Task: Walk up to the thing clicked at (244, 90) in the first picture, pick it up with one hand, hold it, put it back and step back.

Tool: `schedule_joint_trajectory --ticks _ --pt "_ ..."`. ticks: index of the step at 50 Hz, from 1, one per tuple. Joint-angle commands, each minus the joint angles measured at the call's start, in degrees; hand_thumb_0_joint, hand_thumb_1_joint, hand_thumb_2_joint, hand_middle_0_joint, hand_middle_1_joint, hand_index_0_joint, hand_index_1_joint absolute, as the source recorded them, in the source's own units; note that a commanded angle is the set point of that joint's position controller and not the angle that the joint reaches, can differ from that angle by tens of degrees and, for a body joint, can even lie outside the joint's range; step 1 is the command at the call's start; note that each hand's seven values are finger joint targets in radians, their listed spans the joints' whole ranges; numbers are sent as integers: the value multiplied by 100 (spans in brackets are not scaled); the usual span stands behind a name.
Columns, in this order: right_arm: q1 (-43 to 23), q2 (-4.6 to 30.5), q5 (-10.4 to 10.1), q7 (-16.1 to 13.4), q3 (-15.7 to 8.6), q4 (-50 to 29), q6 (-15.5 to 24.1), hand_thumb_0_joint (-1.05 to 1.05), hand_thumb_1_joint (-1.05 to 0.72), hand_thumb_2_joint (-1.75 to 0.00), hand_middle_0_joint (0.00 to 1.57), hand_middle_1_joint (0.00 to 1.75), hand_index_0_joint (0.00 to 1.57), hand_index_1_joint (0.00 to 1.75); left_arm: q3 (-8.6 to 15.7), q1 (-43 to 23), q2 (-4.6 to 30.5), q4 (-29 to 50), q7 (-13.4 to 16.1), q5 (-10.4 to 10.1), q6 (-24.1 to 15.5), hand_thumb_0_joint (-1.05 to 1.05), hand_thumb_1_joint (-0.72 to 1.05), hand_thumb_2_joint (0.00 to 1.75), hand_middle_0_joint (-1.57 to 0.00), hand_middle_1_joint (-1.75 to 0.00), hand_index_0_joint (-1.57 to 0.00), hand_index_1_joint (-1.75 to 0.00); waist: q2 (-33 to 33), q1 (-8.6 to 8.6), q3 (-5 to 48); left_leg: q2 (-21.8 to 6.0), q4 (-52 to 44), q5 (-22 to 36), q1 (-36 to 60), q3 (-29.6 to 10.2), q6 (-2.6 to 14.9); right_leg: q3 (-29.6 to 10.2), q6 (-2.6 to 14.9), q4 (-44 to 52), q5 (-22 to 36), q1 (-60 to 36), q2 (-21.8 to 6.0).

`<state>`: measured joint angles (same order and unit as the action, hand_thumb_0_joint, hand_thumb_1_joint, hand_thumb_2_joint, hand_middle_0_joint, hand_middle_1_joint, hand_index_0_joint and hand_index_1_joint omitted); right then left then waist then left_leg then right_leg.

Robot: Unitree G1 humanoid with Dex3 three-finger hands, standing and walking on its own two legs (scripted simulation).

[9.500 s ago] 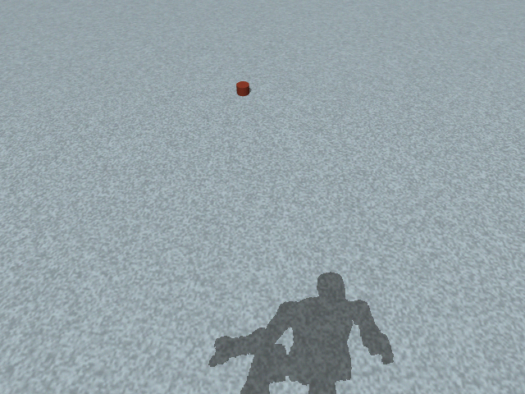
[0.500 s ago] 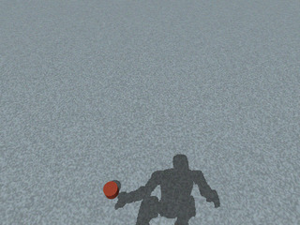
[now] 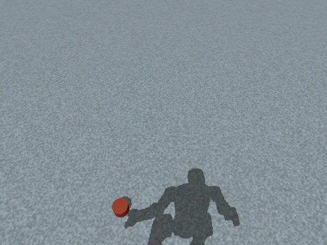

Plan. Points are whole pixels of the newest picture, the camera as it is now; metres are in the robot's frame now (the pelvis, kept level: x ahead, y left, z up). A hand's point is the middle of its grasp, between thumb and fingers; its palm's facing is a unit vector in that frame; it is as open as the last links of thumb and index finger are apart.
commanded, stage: stand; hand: left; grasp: from above
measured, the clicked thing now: (120, 207) +0.45 +0.26 -0.75
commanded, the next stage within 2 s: rise first in 0.60 s
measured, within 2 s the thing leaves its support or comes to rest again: neither
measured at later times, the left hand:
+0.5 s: hand out of the picture +0.07 +0.25 -0.16, palm faces -0.04 -0.94 -0.34, open 7.3 cm
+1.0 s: hand out of the picture +0.15 +0.25 -0.17, palm faces -0.06 -0.93 -0.36, open 10.1 cm
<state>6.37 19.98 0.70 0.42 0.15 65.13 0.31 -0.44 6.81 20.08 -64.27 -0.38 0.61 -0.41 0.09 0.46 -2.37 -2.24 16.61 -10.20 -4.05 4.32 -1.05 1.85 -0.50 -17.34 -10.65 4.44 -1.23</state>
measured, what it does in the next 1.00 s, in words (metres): stands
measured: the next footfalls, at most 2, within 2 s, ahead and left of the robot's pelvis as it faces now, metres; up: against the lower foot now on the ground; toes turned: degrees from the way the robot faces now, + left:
none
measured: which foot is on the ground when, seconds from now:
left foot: down 0.00-1.00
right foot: down 0.00-1.00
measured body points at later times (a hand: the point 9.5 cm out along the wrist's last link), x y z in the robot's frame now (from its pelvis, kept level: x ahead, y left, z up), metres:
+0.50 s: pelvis +0.00 +0.00 +0.00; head +0.01 +0.00 +0.45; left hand +0.07 +0.30 -0.13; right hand +0.07 -0.30 -0.13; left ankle -0.01 +0.13 -0.75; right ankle -0.01 -0.12 -0.75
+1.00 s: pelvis -0.02 +0.00 -0.02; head +0.05 +0.01 +0.42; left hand +0.15 +0.30 -0.15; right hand +0.08 -0.26 -0.15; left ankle -0.01 +0.13 -0.75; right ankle -0.01 -0.12 -0.75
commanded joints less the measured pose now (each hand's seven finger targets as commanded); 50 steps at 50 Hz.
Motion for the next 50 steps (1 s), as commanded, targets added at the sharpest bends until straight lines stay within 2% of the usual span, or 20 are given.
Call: schedule_joint_trajectory --ticks 1,10,14,18,20,34,35,36,37,38,39,40,41,42,43,45,46,47,49,50 --pt "-271 1204 -2 -90 -254 -345 141 0 -90 -90 20 30 20 30 251 -255 1264 346 106 7 -140 0 90 90 -20 -30 -20 -30 -35 -36 377 -717 -207 961 126 -607 174 -530 168 244 1063 89 -718" --pt "-270 1231 5 -87 -272 -327 129 0 -90 -90 20 30 20 30 235 -247 1240 340 107 10 -137 0 90 90 -20 -30 -20 -30 -4 -26 307 -698 -221 858 106 -618 157 -511 153 283 918 183 -694" --pt "-248 1196 5 -82 -260 -338 127 0 -90 -90 20 30 20 30 240 -224 1252 345 110 13 -153 0 90 90 -20 -30 -20 -30 20 -20 375 -687 -198 907 131 -585 184 -530 152 274 1101 129 -729" --pt "-260 1207 -5 -78 -261 -315 119 0 -90 -90 20 30 20 30 238 -218 1251 321 110 -11 -144 0 90 90 -20 -30 -20 -30 33 -35 252 -699 -233 812 119 -621 162 -519 155 294 850 218 -702" --pt "-240 1244 8 -79 -270 -332 126 0 -90 -90 20 30 20 30 235 -242 1237 356 106 0 -150 0 90 90 -20 -30 -20 -30 -53 -27 413 -693 -176 898 120 -579 200 -552 174 279 1081 66 -749" --pt "-224 1189 2 -74 -248 -323 132 0 -90 -90 20 30 20 30 243 -220 1255 340 103 -12 -144 0 90 90 -20 -30 -20 -30 -48 -30 333 -682 -221 856 75 -611 162 -549 176 260 998 84 -722" --pt "-254 1236 -2 -77 -265 -324 131 0 -95 -92 20 31 20 31 240 -187 1237 348 106 4 -148 0 82 97 -16 -38 -14 -38 -59 -47 369 -690 -187 907 127 -610 170 -545 167 267 1030 109 -725" --pt "-15 259 -414 -192 -12 -1948 399 0 -101 -93 20 30 20 30 250 -2197 198 2358 179 -278 -638 0 74 104 -18 -46 -13 -46 -177 667 -221 216 282 216 -813 -26 195 -109 92 -117 614 1345 73" --pt "273 412 -416 -247 -50 -1661 387 0 -96 -92 20 30 20 30 374 -2696 510 1766 205 -241 -553 0 66 102 -17 -54 -13 -54 122 455 71 194 366 123 -743 -74 226 -37 69 -156 411 1002 51" --pt "428 579 -393 -278 -128 -1593 320 0 -95 -92 20 30 20 30 710 -1695 1020 784 236 -127 -316 0 58 102 -15 -62 -11 -62 172 323 73 250 458 -17 -900 -61 234 14 112 -194 164 1028 67" --pt "512 594 -386 -270 -202 -1716 259 0 -92 -91 20 30 20 30 782 -1259 1030 459 159 -65 -234 0 50 96 -15 -70 -13 -70 190 167 33 217 624 119 -1085 -50 216 32 132 -372 217 1192 100" --pt "553 616 -315 -297 -289 -1849 275 0 -92 -90 20 30 20 30 841 -1794 1264 735 106 100 -264 0 42 95 -11 -78 -12 -78 241 166 473 215 854 250 -1133 -86 228 29 128 -583 333 1242 95" --pt "708 598 -312 -333 -370 -1924 305 0 -91 -90 20 30 20 30 1052 -1676 1539 810 65 207 -308 0 34 95 -10 -86 -12 -86 51 98 925 241 1002 441 -1085 -95 220 -13 119 -779 608 1117 57" --pt "755 570 -244 -302 -438 -2099 345 0 -92 -90 20 30 20 30 1159 -1300 1531 609 -23 425 -272 0 26 95 -8 -93 -11 -91 64 50 1276 268 1223 696 -1223 -131 213 11 122 -1036 858 1024 31" --pt "969 529 -199 -258 -485 -2095 347 0 -93 -91 20 30 20 30 1059 -648 1177 182 -120 564 -208 0 18 95 -7 -100 -10 -97 235 14 1299 291 1483 792 -1490 -152 208 15 126 -1258 943 1196 45" --pt "954 503 -188 -231 -575 -2417 361 0 -92 -90 20 30 20 30 1226 -410 1279 730 -158 761 -169 0 2 97 -2 -108 -6 -104 -145 -237 1913 351 1613 1039 -1410 -136 149 2 157 -1482 1114 1031 47" --pt "888 504 -187 -235 -597 -2565 365 0 -91 -90 20 30 20 30 1259 -542 1317 1117 -116 802 -128 0 -6 97 -2 -110 -6 -106 -345 -251 2029 343 1645 1107 -1342 -150 119 6 163 -1551 1076 1133 71" --pt "840 440 -195 -230 -573 -2679 353 0 -90 -90 20 30 20 30 1211 -367 1155 1088 -60 843 -11 0 -14 95 -2 -113 -6 -108 -352 -244 1915 354 1672 1057 -1432 -163 113 19 156 -1551 999 1252 71" --pt "727 409 -235 -211 -535 -2892 366 0 -87 -89 20 30 20 30 980 -428 824 1204 22 929 220 0 -30 96 -4 -111 -7 -108 -219 -124 1429 299 1707 744 -1720 -220 89 97 175 -1563 602 1614 115" --pt "664 427 -240 -205 -561 -3024 371 0 -88 -90 20 30 20 30 1050 -691 1007 1436 71 980 310 0 -38 98 -5 -109 -6 -108 -154 -68 1435 288 1812 595 -1868 -231 108 97 166 -1612 464 1749 115"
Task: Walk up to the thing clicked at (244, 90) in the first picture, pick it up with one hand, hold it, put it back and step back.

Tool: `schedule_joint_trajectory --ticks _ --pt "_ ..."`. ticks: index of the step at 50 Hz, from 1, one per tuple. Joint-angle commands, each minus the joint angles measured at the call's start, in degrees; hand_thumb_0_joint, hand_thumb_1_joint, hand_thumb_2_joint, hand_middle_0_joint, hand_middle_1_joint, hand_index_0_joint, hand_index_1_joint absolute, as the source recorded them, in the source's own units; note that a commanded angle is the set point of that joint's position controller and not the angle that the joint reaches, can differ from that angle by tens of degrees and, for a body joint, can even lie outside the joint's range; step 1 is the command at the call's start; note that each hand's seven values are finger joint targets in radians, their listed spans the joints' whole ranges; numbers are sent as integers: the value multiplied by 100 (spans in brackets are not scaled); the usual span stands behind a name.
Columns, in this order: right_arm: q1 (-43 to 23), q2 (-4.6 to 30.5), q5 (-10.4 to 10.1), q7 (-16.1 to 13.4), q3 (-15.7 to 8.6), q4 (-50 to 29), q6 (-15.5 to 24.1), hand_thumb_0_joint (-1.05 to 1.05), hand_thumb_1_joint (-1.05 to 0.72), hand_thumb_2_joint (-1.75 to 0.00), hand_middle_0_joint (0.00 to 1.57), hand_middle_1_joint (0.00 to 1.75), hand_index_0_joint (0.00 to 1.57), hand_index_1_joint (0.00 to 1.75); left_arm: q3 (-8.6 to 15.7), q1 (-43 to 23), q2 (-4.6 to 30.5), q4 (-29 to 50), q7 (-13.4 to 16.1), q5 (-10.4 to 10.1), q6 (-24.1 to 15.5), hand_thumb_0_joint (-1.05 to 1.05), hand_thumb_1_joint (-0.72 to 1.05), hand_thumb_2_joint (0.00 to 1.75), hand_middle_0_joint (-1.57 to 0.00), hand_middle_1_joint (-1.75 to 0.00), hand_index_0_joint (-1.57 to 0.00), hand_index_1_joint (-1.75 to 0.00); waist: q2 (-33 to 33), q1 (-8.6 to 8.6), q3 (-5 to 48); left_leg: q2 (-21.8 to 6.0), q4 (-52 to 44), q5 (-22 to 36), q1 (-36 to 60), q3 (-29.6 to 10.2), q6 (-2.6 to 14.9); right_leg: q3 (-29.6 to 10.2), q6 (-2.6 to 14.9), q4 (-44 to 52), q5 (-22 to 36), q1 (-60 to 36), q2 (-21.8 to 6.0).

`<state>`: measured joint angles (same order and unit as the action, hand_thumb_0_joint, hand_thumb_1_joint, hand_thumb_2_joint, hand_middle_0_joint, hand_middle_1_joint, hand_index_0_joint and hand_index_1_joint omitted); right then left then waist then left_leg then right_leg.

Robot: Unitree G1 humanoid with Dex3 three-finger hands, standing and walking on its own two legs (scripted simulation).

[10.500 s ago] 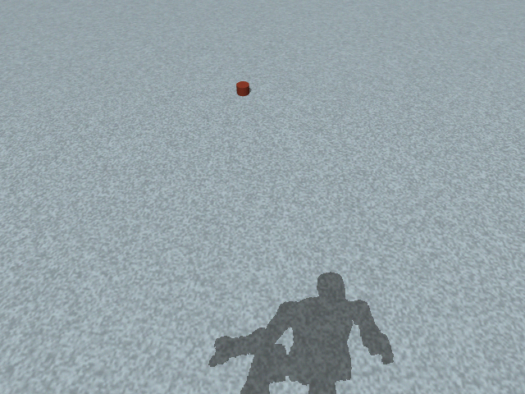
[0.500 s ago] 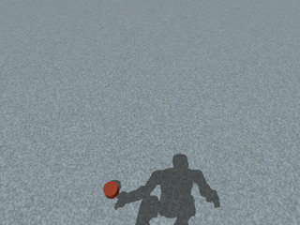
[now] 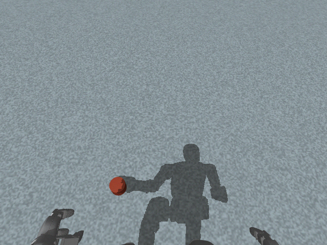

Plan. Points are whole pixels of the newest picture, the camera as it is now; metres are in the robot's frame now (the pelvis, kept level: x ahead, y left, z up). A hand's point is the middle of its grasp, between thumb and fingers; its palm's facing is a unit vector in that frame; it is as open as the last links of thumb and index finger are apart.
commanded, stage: rise first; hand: left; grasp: from above
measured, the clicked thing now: (118, 186) +0.46 +0.25 -0.73
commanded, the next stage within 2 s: none
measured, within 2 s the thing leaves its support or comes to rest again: neither
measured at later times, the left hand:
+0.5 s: hand out of the picture +0.13 +0.26 -0.21, palm faces -0.21 -0.85 -0.48, open 14.1 cm
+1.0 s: hand (89, 213) +0.27 +0.30 -0.42, palm faces -0.46 -0.37 -0.81, open 14.0 cm
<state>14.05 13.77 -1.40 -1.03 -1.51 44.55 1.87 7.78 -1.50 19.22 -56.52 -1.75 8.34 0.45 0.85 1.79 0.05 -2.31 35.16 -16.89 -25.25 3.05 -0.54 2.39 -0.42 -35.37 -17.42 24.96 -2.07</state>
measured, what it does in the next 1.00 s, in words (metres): lowers itself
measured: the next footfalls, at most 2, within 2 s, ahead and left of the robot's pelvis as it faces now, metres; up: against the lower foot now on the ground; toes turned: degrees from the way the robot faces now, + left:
none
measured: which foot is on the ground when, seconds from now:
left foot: down 0.00-1.00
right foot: down 0.00-1.00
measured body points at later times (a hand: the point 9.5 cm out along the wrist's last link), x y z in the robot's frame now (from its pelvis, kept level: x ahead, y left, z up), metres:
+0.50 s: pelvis -0.01 +0.01 -0.07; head +0.09 +0.02 +0.37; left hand +0.14 +0.31 -0.18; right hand +0.16 -0.24 -0.16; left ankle +0.01 +0.12 -0.73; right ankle +0.00 -0.12 -0.73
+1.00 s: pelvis -0.07 +0.00 -0.28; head +0.13 +0.01 +0.12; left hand +0.29 +0.31 -0.37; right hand +0.08 -0.27 -0.41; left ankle +0.00 +0.12 -0.73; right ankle +0.00 -0.12 -0.73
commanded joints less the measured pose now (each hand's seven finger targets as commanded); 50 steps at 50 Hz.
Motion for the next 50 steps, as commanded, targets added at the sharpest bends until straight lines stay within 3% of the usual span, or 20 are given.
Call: schedule_joint_trajectory --ticks 1,4,10,14,18,20,23,24,27,30,33,35,37,39,40,41,44,46,47,50 --pt "-140 1044 -47 -64 -389 -1061 220 0 -88 -89 20 30 20 30 291 204 1170 759 247 226 312 0 -46 99 -5 -109 -6 -108 -197 -234 1111 265 -28 1087 154 -133 46 69 166 156 911 -171 224" --pt "-97 997 -15 -42 -380 -1208 340 0 -87 -89 20 30 20 30 84 241 820 1004 259 231 443 0 -52 96 -6 -110 -7 -108 -19 -81 1002 219 302 720 -155 -158 69 86 147 -181 528 317 249" --pt "-29 913 45 -66 -430 -1442 606 0 -86 -89 20 30 20 30 302 571 973 2066 281 412 271 0 -55 99 -6 -108 -6 -109 -349 -137 1592 182 1134 608 -659 -202 64 12 161 -1041 409 1016 206" --pt "-52 905 65 -115 -418 -1548 685 0 -87 -89 20 30 20 30 314 882 1039 2607 316 702 373 0 -57 99 -6 -110 -6 -110 -472 -49 1817 127 1494 657 -847 -279 56 -2 150 -1417 425 1346 210" --pt "-107 908 73 -132 -414 -1688 760 0 -88 -89 20 30 20 30 273 1340 866 3059 355 758 587 0 -57 99 -6 -109 -6 -109 -562 -49 1849 51 1590 586 -963 -446 12 43 156 -1672 231 1713 232" --pt "-141 932 72 -137 -412 -1749 810 0 -90 -90 20 30 20 30 302 1151 968 3357 363 795 667 0 -58 98 -7 -109 -7 -109 -625 6 1789 9 1678 433 -1130 -524 1 35 151 -1805 111 1910 226" --pt "-169 878 95 -149 -369 -1731 898 0 -90 -90 20 30 20 30 185 858 908 2976 390 998 671 0 -56 96 -6 -109 -7 -109 -293 170 1630 58 2201 138 -1778 -446 94 3 126 -2069 -6 2266 214" --pt "-199 879 110 -140 -366 -1727 941 0 -90 -90 20 30 20 30 91 598 886 2862 378 1088 615 0 -56 96 -6 -111 -7 -110 -222 214 1611 67 2416 68 -2038 -423 101 -10 129 -2267 -75 2546 208" --pt "-329 909 174 -85 -365 -1707 1058 0 -87 -89 20 30 20 30 248 94 1093 2464 402 1430 275 0 -52 94 -5 -111 -7 -109 -342 177 1861 105 3104 -160 -2741 -422 94 -27 143 -3039 -326 3379 184" --pt "-362 984 172 -3 -400 -1696 1153 0 -87 -89 20 30 20 30 84 -121 1099 2453 455 1894 -134 0 -53 96 -7 -109 -8 -109 -526 109 2497 160 3658 -275 -3159 -421 72 -51 161 -3714 -416 3981 173" --pt "-374 1118 143 72 -452 -1584 1159 0 -87 -89 20 30 20 30 131 -582 1411 2534 610 2318 -522 0 -54 97 -7 -111 -8 -111 -744 75 3226 133 4248 32 -3401 -546 50 -43 177 -4413 -246 4636 158" --pt "-372 1207 105 116 -468 -1517 1109 0 -89 -90 20 30 20 30 385 -493 1741 2309 780 2580 -607 0 -59 100 -7 -112 -7 -113 -756 -44 3541 113 4568 367 -3520 -633 46 -16 196 -4834 -91 5016 149" --pt "-373 1245 90 160 -502 -1429 1030 0 -89 -90 20 30 20 30 411 -692 1858 2031 919 2828 -625 0 -57 100 -5 -113 -6 -113 -685 -64 3623 132 4895 419 -3932 -612 58 -6 204 -5118 -10 5276 144" --pt "-324 1226 73 195 -554 -1362 959 0 -89 -90 20 30 20 30 388 -1330 1958 2172 1032 3030 -645 0 -58 102 -6 -111 -5 -112 -736 -49 3941 165 5208 351 -4241 -554 89 -35 202 -5313 24 5423 137" --pt "-303 1248 66 200 -578 -1319 924 0 -88 -90 20 30 20 30 527 -1503 2225 2084 1086 3167 -625 0 -57 102 -5 -111 -5 -111 -689 -115 4103 170 5351 265 -4380 -514 105 -54 195 -5368 -19 5444 141" --pt "-251 1219 71 213 -576 -1251 893 0 -90 -90 20 30 20 30 450 -1721 2189 2004 1120 3241 -625 0 -58 101 -6 -111 -6 -111 -658 -53 4176 175 5565 261 -4595 -433 140 -82 177 -5408 43 5429 150" --pt "-158 1229 103 233 -584 -1074 836 0 -90 -90 20 30 20 30 501 -2554 2591 1614 1167 3509 -690 0 -56 100 -6 -112 -6 -112 -314 24 4452 193 6102 -84 -5335 -323 221 -148 130 -5586 -60 5414 156" --pt "-102 1216 136 251 -581 -973 807 0 -90 -90 20 30 20 30 435 -3172 2775 1295 1113 3703 -798 0 -59 103 -6 -111 -6 -111 -238 134 4432 206 6409 -557 -5914 -288 247 -170 113 -5741 -440 5589 146" --pt "-77 1228 160 259 -587 -938 791 0 -88 -90 20 30 20 30 519 -3413 2984 1097 1096 3767 -873 0 -55 101 -6 -111 -6 -111 -111 134 4449 203 6531 -776 -6113 -287 265 -170 103 -5769 -648 5634 151" --pt "-44 1214 225 268 -578 -836 748 0 -87 -90 20 30 20 30 331 -4133 3110 688 1036 4069 -1152 0 -55 103 -5 -109 -5 -109 -130 244 4273 184 6774 -1419 -6583 -276 245 -209 116 -5872 -1426 6079 166"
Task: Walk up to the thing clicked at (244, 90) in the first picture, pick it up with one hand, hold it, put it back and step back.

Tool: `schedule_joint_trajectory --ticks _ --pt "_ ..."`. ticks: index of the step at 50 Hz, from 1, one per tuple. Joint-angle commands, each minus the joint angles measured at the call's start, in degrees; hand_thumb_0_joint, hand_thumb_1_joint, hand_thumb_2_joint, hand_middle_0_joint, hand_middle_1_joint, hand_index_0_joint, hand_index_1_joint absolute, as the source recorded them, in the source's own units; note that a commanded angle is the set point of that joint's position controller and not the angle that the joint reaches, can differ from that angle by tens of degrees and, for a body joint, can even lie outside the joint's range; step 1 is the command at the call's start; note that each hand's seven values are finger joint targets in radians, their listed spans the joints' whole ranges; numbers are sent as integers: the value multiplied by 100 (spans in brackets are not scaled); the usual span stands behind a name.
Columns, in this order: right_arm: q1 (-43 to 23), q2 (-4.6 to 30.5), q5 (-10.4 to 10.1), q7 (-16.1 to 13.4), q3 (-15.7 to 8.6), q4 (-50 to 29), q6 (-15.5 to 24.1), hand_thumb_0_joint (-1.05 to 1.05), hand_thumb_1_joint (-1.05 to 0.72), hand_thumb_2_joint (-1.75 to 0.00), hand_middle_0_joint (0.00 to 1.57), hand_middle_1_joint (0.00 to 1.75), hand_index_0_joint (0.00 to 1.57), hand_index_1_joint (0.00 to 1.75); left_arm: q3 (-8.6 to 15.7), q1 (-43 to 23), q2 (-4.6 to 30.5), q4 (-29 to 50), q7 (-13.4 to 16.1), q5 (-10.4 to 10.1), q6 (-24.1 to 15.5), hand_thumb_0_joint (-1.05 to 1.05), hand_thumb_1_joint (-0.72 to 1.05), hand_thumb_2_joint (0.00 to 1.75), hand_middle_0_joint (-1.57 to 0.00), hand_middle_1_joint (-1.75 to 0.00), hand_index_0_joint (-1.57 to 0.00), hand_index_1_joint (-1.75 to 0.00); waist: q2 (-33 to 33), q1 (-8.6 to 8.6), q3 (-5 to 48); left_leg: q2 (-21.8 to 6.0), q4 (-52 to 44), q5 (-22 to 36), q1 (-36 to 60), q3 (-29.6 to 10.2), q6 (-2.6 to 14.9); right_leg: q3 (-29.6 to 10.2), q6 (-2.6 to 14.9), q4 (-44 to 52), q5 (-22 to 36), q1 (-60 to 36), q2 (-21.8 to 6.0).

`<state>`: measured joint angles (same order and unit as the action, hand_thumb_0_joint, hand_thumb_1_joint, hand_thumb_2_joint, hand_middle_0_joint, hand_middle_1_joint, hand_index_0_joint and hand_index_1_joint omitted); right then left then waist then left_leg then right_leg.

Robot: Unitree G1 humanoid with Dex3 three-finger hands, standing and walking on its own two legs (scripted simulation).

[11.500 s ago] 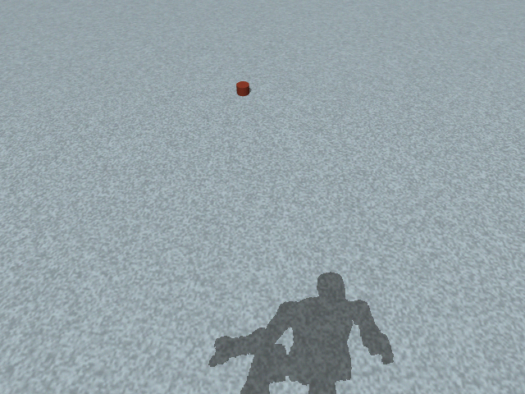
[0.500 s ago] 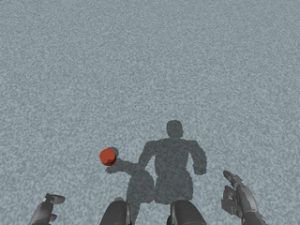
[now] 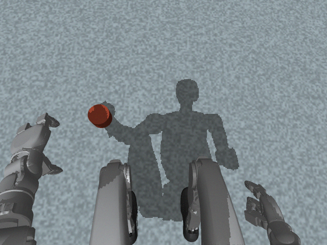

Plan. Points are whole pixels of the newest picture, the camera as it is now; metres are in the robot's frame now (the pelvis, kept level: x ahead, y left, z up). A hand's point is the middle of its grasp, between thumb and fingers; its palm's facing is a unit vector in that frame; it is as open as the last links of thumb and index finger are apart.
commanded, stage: rise first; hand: left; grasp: from above
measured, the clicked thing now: (100, 116) +0.53 +0.26 -0.45
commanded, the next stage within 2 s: none
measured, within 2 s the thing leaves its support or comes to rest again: neither
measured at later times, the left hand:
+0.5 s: hand (67, 127) +0.44 +0.31 -0.25, palm faces -0.46 -0.04 -0.89, open 14.0 cm
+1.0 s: hand (78, 120) +0.48 +0.30 -0.31, palm faces -0.46 -0.03 -0.89, open 14.0 cm
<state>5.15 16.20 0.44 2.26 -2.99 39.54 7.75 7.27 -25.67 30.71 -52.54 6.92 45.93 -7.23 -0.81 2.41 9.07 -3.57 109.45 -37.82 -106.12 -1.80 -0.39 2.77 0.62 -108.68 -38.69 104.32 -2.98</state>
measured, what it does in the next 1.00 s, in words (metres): lowers itself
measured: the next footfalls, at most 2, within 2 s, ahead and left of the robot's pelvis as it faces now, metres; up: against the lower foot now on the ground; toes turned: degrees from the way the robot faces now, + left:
none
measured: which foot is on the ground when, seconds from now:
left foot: down 0.00-1.00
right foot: down 0.00-1.00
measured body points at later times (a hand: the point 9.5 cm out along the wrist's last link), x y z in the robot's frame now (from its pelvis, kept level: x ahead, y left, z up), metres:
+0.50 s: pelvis -0.02 +0.02 -0.10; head +0.21 +0.07 +0.28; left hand +0.46 +0.31 -0.20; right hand +0.02 -0.27 -0.21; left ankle +0.07 +0.13 -0.45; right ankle +0.07 -0.12 -0.45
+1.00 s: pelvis -0.01 +0.01 -0.14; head +0.25 +0.06 +0.22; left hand +0.50 +0.30 -0.26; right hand +0.01 -0.27 -0.25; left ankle +0.07 +0.13 -0.45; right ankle +0.07 -0.12 -0.45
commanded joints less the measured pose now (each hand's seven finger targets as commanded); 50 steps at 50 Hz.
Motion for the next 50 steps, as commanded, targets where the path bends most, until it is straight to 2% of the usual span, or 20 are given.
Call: schedule_joint_trajectory --ticks 1,6,9,12,15,19,21,22,25,27,30,33,34,35,36,38,40,45,46,50 --pt "878 954 67 -52 -417 -306 147 0 -87 -90 20 30 20 30 280 -1910 1946 209 155 411 -476 0 -54 102 -5 -109 -6 -109 -28 224 3366 307 -550 565 1394 220 232 -249 10 1424 569 -1767 268" --pt "1030 1064 138 -3 -362 -180 15 0 -88 -90 20 30 20 30 411 -2403 2485 -343 254 989 -782 0 -54 103 -5 -110 -6 -109 -414 166 3440 298 -325 314 1249 134 203 22 86 898 343 -1177 341" --pt "1118 1115 196 41 -292 -67 -116 0 -88 -90 20 30 20 30 469 -2744 2637 -412 441 1317 -881 0 -54 102 -5 -109 -6 -108 -827 203 3534 261 -221 536 1472 -1 161 164 138 504 620 -699 343" --pt "1139 1146 248 88 -257 6 -265 0 -89 -90 20 30 20 30 473 -2905 2736 -722 692 1626 -919 0 -54 102 -5 -107 -6 -106 -947 289 3338 249 -95 533 1380 -65 157 274 154 262 634 -356 349" --pt "1220 1156 315 136 -247 63 -385 0 -90 -90 20 30 20 30 433 -3412 2836 -769 924 1926 -940 0 -55 102 -5 -106 -6 -105 -1115 401 3468 253 75 591 1352 -95 160 330 171 27 705 -106 357" --pt "1306 1274 397 199 -207 184 -480 0 -91 -90 20 30 20 30 374 -3887 2965 -1064 1143 2225 -905 0 -55 102 -6 -102 -6 -102 -1499 582 3341 204 111 685 1538 -317 82 441 182 -351 792 425 305" --pt "1315 1264 432 222 -197 212 -518 0 -90 -90 20 30 20 30 180 -3921 2758 -1299 1181 2353 -871 0 -56 103 -6 -101 -6 -101 -1452 677 3213 202 223 630 1452 -309 94 462 179 -387 754 605 315" --pt "1346 1278 455 231 -187 222 -529 0 -91 -90 20 30 20 30 218 -3980 2856 -1421 1205 2409 -870 0 -55 102 -6 -101 -6 -101 -1408 693 3169 217 290 604 1352 -282 111 450 171 -392 751 593 309" --pt "1417 1286 518 282 -156 237 -556 0 -91 -91 20 30 20 30 126 -4165 2849 -1477 1223 2529 -873 0 -55 102 -7 -100 -7 -100 -1409 743 3227 241 453 619 1243 -240 130 444 172 -453 771 590 310" --pt "1398 1328 553 298 -151 250 -572 0 -91 -90 20 30 20 30 174 -4420 3039 -1464 1222 2595 -906 0 -53 100 -6 -102 -7 -101 -1571 760 3339 223 563 691 1272 -272 118 458 168 -600 824 693 303" --pt "1404 1316 599 320 -90 262 -598 0 -91 -91 20 30 20 30 77 -4492 2960 -1655 1209 2649 -954 0 -54 100 -7 -101 -7 -100 -1518 903 3144 231 668 643 1136 -311 128 483 149 -674 809 818 294" --pt "1446 1325 653 344 -34 243 -625 0 -91 -90 20 30 20 30 192 -4536 3180 -1782 1261 2705 -1014 0 -54 100 -7 -102 -7 -101 -1424 907 3169 253 845 638 925 -250 164 492 145 -706 834 707 327" --pt "1534 1321 693 357 -3 284 -627 0 -91 -91 20 30 20 30 324 -4589 3332 -1746 1299 2693 -1036 0 -54 99 -7 -102 -7 -101 -1381 922 3206 252 920 751 870 -223 174 499 125 -714 955 571 321" --pt "1469 1315 705 367 27 244 -626 0 -91 -91 20 30 20 30 239 -4578 3220 -1911 1324 2711 -1021 0 -53 99 -6 -103 -7 -102 -1355 934 3206 253 975 741 777 -181 189 486 127 -713 959 548 351" --pt "1529 1318 722 382 51 257 -633 0 -91 -91 20 30 20 30 313 -4623 3330 -1880 1347 2697 -1032 0 -53 99 -7 -103 -8 -102 -1262 978 3187 256 1051 844 708 -161 203 497 109 -712 1057 469 353" --pt "1514 1324 742 402 109 243 -626 0 -92 -91 20 30 20 30 271 -4507 3219 -2144 1401 2697 -990 0 -54 99 -6 -104 -8 -103 -1358 943 3190 251 1103 946 733 -143 191 502 117 -791 1116 512 373" --pt "1524 1336 759 414 116 252 -623 0 -91 -91 20 30 20 30 335 -4730 3395 -2035 1459 2714 -969 0 -54 99 -6 -105 -8 -104 -1506 955 3285 234 1182 992 702 -97 197 502 117 -799 1193 429 400" --pt "1574 1375 816 450 177 257 -635 0 -91 -91 20 30 20 30 351 -4822 3483 -1987 1490 2728 -868 0 -55 100 -6 -104 -7 -103 -1588 1048 3361 209 1327 1113 645 -118 209 544 106 -921 1326 381 435" --pt "1545 1387 803 453 162 258 -632 0 -91 -91 20 30 20 30 412 -4775 3540 -1994 1505 2686 -855 0 -54 99 -6 -105 -7 -104 -1646 988 3315 197 1325 1078 628 -117 199 543 114 -937 1287 436 439" --pt "1593 1400 841 477 205 238 -662 0 -91 -90 20 30 20 30 333 -4676 3512 -1986 1430 2687 -816 0 -55 99 -5 -105 -7 -104 -1725 1079 3278 189 1325 1116 652 -198 173 600 131 -1034 1297 495 451"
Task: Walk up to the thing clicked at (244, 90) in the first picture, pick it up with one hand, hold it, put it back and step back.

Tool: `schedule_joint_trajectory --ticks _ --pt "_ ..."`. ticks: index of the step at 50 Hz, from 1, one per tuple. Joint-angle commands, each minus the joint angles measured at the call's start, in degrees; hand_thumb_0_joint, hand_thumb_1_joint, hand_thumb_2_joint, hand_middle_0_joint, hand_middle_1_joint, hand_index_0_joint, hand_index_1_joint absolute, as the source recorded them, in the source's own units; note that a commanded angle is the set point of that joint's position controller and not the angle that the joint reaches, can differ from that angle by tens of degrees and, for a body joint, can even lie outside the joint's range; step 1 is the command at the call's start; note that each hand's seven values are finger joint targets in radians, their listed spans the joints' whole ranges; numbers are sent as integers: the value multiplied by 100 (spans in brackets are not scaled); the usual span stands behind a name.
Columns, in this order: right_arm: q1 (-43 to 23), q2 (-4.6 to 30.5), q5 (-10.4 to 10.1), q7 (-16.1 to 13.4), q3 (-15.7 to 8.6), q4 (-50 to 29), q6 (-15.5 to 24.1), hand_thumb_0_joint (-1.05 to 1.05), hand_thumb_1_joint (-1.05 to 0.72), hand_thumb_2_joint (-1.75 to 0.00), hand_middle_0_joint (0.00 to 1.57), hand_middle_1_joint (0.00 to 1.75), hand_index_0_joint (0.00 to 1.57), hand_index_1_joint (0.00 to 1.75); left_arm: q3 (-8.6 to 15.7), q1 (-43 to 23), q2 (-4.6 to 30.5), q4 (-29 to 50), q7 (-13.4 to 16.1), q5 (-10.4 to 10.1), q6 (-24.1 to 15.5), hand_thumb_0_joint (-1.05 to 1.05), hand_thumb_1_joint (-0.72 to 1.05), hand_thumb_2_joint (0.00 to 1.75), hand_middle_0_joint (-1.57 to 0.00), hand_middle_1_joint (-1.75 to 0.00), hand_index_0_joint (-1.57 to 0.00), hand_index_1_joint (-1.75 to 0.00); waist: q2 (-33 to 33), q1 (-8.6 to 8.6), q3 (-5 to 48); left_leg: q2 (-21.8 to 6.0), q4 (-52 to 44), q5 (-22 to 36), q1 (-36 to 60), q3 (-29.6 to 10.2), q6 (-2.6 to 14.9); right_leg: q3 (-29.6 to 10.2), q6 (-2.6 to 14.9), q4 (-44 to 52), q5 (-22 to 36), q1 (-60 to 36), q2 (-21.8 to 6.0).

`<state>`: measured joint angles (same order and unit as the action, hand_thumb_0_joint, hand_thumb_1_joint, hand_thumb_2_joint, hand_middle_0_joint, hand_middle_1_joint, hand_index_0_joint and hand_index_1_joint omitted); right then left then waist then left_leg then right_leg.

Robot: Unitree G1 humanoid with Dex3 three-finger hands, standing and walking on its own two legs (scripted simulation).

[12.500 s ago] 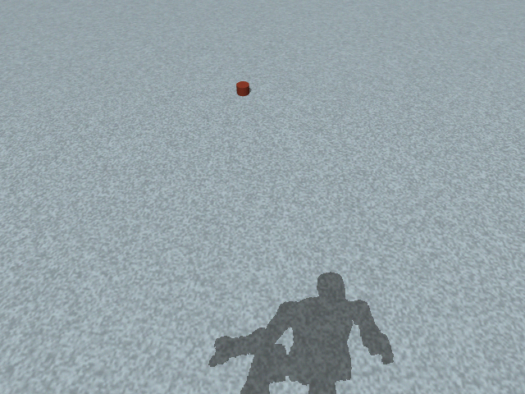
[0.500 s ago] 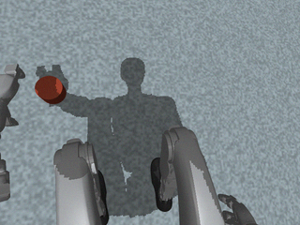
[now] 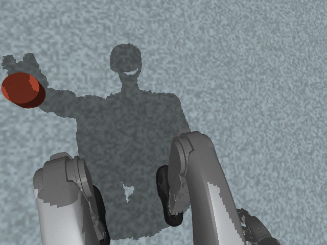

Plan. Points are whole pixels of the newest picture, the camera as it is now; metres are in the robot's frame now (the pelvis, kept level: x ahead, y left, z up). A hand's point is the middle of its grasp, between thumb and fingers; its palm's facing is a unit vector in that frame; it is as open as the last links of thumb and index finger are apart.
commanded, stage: rise first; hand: left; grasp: from above
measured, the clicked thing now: (25, 91) +0.52 +0.30 -0.31
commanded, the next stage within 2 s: none
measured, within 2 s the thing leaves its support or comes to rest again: neither
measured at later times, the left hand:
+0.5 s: hand out of the picture +0.47 +0.33 -0.19, palm faces -0.46 -0.08 -0.89, open 14.1 cm
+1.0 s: hand out of the picture +0.47 +0.33 -0.20, palm faces -0.45 -0.08 -0.89, open 14.2 cm
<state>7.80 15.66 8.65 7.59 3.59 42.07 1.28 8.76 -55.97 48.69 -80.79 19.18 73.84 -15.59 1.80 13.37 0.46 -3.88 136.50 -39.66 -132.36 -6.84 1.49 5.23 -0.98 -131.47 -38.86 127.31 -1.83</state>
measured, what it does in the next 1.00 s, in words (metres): stands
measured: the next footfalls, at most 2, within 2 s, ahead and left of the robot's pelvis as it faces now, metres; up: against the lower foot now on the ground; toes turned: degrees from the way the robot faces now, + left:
none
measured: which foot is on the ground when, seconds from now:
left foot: down 0.00-1.00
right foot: down 0.00-1.00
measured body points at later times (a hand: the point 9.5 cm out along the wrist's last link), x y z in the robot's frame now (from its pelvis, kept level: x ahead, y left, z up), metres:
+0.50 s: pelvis +0.00 +0.00 -0.02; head +0.26 +0.08 +0.35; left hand +0.49 +0.33 -0.14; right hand +0.04 -0.27 -0.11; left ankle +0.07 +0.12 -0.31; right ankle +0.10 -0.12 -0.31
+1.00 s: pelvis +0.00 +0.00 -0.02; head +0.26 +0.08 +0.33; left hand +0.49 +0.33 -0.15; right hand +0.04 -0.27 -0.11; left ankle +0.07 +0.12 -0.31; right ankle +0.10 -0.12 -0.31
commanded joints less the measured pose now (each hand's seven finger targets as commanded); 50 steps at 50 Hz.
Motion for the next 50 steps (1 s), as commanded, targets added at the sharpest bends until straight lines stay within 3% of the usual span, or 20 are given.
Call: schedule_joint_trajectory --ticks 1,5,7,10,18,22,25,29,30,31,35,42,45,50 --pt "1332 1474 34 -54 -451 -26 -24 0 -91 -90 20 30 20 30 242 -1666 1747 818 215 -140 28 0 -54 99 -5 -105 -7 -104 -1922 -20 4101 216 -1353 1270 3202 324 3 342 273 1283 1321 -1858 332" --pt "1353 1510 42 -41 -413 -45 -11 0 -91 -90 20 30 20 30 179 -1686 1691 805 198 -183 18 0 -55 99 -6 -105 -7 -104 -1965 73 3991 192 -1267 1351 3169 270 -7 383 267 1176 1422 -1735 327" --pt "1341 1515 34 -33 -379 -23 -12 0 -91 -90 20 30 20 30 152 -1563 1693 723 182 -172 31 0 -55 99 -5 -105 -7 -104 -1942 14 3974 194 -1251 1386 3179 264 -7 385 277 1163 1431 -1730 351" --pt "1400 1543 56 -6 -366 -59 -19 0 -91 -91 20 30 20 30 179 -1564 1711 753 178 -176 34 0 -55 99 -5 -105 -7 -104 -2033 71 4038 183 -1197 1617 3299 249 -23 416 267 1113 1622 -1770 342" --pt "1330 1593 49 17 -277 -103 -10 0 -91 -90 20 30 20 30 254 -1735 1927 666 240 -188 -9 0 -54 99 -5 -105 -7 -103 -1997 128 3744 203 -1168 1095 2899 247 -3 437 273 1067 1237 -1637 356" --pt "1313 1608 61 9 -248 -92 10 0 -91 -90 20 30 20 30 160 -1884 1884 656 265 -111 -28 0 -55 99 -6 -104 -7 -103 -2087 230 3763 193 -1131 1006 2955 216 -17 475 280 1040 1178 -1517 366" --pt "1278 1607 59 11 -227 -111 28 0 -91 -90 20 30 20 30 129 -1805 1867 512 282 -149 -2 0 -54 99 -5 -105 -7 -104 -1946 197 3612 204 -1108 834 2743 240 15 469 273 1093 1041 -1492 371" --pt "1310 1620 65 4 -198 -94 51 0 -91 -90 20 30 20 30 129 -1846 1902 571 302 -129 2 0 -54 98 -6 -105 -7 -104 -2108 217 3765 201 -1059 1082 2946 215 -17 485 275 1006 1254 -1508 373" --pt "1348 1629 89 12 -177 -100 53 0 -91 -90 20 30 20 30 138 -1847 1917 573 314 -109 17 0 -61 106 -7 -100 -4 -102 -2125 269 3783 209 -1053 1169 2978 206 -19 497 263 983 1324 -1559 362" --pt "1336 1614 72 15 -192 -99 53 0 -91 -90 20 30 20 30 81 -1764 1814 520 301 -122 28 0 -57 102 -6 -104 -6 -104 -2092 240 3831 194 -1018 1237 3024 191 -22 500 273 963 1382 -1541 371" --pt "1360 1616 73 30 -160 -88 69 0 -91 -90 20 30 20 30 159 -1764 1947 510 332 -108 49 0 -57 101 -6 -104 -6 -104 -2194 256 3802 199 -975 1442 3073 199 -29 507 269 924 1532 -1580 373" --pt "1337 1639 108 61 -121 -138 92 0 -91 -90 20 30 20 30 196 -1748 2004 434 334 -100 67 0 -58 103 -6 -102 -5 -103 -2236 291 3699 204 -971 1274 2970 230 -24 502 269 944 1421 -1579 370" --pt "1312 1661 109 53 -106 -163 79 0 -91 -90 20 30 20 30 306 -1783 2191 505 347 -101 31 0 -57 102 -6 -103 -6 -103 -2175 254 3753 210 -961 1161 2838 229 -4 514 258 959 1339 -1649 375" --pt "1367 1666 135 68 -79 -145 105 0 -91 -90 20 30 20 30 201 -1915 2103 529 336 -125 18 0 -57 101 -6 -103 -6 -103 -2160 375 3682 205 -926 1263 2848 188 -9 537 254 939 1433 -1633 383"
